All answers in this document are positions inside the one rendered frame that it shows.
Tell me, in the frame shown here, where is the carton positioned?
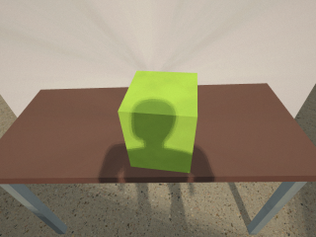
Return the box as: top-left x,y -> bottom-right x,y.
118,70 -> 198,173

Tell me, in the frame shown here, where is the table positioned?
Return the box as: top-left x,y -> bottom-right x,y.
0,83 -> 316,235

